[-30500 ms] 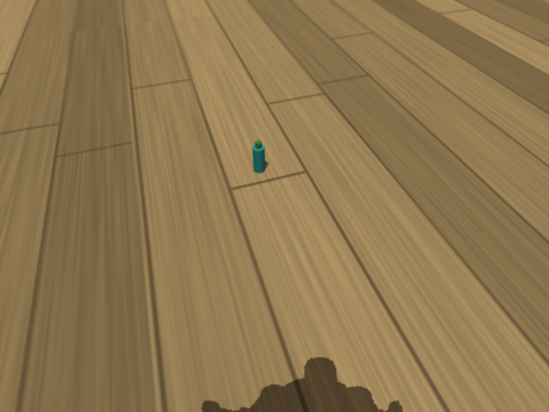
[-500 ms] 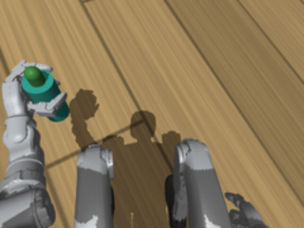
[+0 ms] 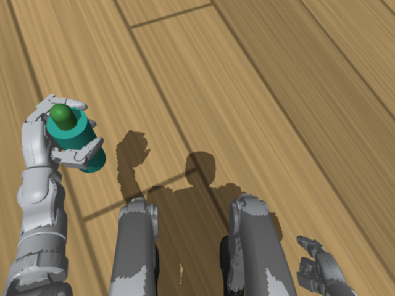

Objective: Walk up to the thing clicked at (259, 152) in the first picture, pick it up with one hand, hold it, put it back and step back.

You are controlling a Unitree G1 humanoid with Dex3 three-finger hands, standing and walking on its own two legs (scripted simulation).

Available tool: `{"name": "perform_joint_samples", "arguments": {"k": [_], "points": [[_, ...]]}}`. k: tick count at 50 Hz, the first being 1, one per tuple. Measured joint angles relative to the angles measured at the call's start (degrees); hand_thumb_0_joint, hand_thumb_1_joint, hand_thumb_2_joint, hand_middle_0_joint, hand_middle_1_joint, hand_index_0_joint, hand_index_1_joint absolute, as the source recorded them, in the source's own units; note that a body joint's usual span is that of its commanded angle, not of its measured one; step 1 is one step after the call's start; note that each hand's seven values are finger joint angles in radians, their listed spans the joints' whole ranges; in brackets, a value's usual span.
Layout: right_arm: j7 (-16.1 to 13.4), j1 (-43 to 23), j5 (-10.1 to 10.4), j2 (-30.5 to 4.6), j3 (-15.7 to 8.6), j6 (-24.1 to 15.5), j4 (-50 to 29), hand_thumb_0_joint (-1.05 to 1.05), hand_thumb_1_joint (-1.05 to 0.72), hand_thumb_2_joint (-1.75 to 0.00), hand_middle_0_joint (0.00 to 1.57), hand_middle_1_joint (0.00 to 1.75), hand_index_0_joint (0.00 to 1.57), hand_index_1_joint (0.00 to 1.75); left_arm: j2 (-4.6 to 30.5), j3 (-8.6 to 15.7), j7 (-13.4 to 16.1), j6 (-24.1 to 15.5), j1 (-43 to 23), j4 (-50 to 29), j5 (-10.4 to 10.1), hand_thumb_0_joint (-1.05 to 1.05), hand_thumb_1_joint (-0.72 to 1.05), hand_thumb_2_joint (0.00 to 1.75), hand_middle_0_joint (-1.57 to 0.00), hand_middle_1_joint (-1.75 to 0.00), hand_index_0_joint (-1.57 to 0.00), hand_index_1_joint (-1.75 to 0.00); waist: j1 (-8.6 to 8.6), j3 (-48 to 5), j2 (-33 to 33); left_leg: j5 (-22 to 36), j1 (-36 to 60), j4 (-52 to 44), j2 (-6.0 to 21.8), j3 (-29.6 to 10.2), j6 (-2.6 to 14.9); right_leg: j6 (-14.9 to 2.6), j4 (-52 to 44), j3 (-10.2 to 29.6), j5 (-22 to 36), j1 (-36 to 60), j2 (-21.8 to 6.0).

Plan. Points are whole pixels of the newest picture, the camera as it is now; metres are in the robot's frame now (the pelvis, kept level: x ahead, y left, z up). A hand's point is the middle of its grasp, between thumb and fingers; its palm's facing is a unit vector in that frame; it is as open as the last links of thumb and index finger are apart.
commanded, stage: lift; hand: left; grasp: from the side
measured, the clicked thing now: (77, 138) +0.41 +0.23 -0.03
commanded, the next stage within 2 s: hold in 1.46 s
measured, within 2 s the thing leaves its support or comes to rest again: neither
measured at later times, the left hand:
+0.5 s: hand (21, 85) +0.40 +0.21 +0.17, palm faces +0.20 -0.98 -0.04, open 9.1 cm
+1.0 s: hand out of the picture +0.39 +0.20 +0.26, palm faces +0.19 -0.98 -0.03, open 9.1 cm
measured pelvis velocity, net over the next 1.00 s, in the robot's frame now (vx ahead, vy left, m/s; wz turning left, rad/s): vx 0.06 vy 0.00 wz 0.04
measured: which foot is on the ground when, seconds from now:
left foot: down 0.00-1.00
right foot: down 0.00-1.00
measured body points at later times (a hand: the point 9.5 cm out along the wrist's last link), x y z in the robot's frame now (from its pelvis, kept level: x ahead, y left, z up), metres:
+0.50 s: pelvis +0.04 +0.01 +0.16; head +0.16 +0.03 +0.59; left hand +0.38 +0.27 +0.18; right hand +0.20 -0.24 +0.05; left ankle +0.08 +0.13 -0.42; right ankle +0.09 -0.13 -0.42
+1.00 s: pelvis +0.06 +0.00 +0.24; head +0.14 +0.02 +0.68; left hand +0.38 +0.25 +0.26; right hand +0.20 -0.23 +0.12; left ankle +0.08 +0.13 -0.42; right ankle +0.09 -0.13 -0.42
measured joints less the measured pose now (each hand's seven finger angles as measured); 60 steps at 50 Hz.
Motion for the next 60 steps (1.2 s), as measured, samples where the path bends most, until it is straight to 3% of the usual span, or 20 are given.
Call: {"name": "perform_joint_samples", "arguments": {"k": [15, 24, 34, 47, 60], "points": [[-2.14, 0.71, 2.01, 1.58, -0.56, -0.83, -0.24, 0.01, -0.90, -0.90, 0.21, 0.30, 0.21, 0.30, -3.79, -6.09, 5.90, 7.48, 9.34, -13.06, 0.05, 0.03, -0.26, 1.12, -0.81, -1.05, -0.76, -1.05, 2.26, -0.16, 0.88, 1.34, 20.30, -17.60, 0.74, 1.20, 0.48, 0.17, -17.83, -0.45, 1.53, 20.38, 0.08], [-2.84, 2.83, 1.92, 2.44, -0.06, -2.04, 0.37, 0.01, -0.90, -0.90, 0.21, 0.30, 0.21, 0.30, -5.57, -8.57, 7.83, 7.33, 13.38, -13.39, 0.40, 0.03, -0.26, 1.12, -0.82, -1.05, -0.76, -1.05, 2.30, 0.10, 0.42, 3.51, 34.58, -29.40, 0.99, 1.71, 0.63, 0.23, -29.96, -0.86, 3.84, 34.85, 0.19], [-2.33, 4.56, 1.34, 2.37, -0.12, -2.48, 1.48, 0.01, -0.90, -0.90, 0.21, 0.30, 0.21, 0.30, -5.57, -10.36, 7.56, 6.01, 13.78, -10.41, 0.96, 0.03, -0.26, 1.12, -0.82, -1.05, -0.76, -1.05, 2.53, 1.79, 0.18, 6.29, 46.76, -39.52, 1.04, 2.21, 0.75, 0.34, -40.36, -1.04, 6.76, 47.19, 0.24], [-2.12, 6.01, 0.92, 2.84, 0.22, -2.11, 2.10, 0.01, -0.91, -0.90, 0.21, 0.30, 0.20, 0.30, -7.18, -12.40, 8.08, 5.53, 15.22, -9.77, 1.24, 0.03, -0.26, 1.12, -0.82, -1.05, -0.76, -1.05, 3.05, 4.08, 0.33, 9.16, 57.42, -48.76, 0.98, 3.04, 0.67, 0.27, -49.13, -0.76, 9.46, 57.47, 0.20], [-2.52, 6.01, 0.44, 3.33, 0.31, -1.26, 2.11, 0.01, -0.91, -0.90, 0.21, 0.30, 0.21, 0.30, -8.58, -12.72, 9.03, 5.31, 15.10, -8.14, 1.45, 0.03, -0.26, 1.12, -0.82, -1.05, -0.76, -1.05, 3.17, 5.44, 0.19, 11.33, 65.70, -55.91, 1.08, 3.20, 0.16, -0.21, -55.63, -0.98, 11.25, 65.45, 0.35]]}}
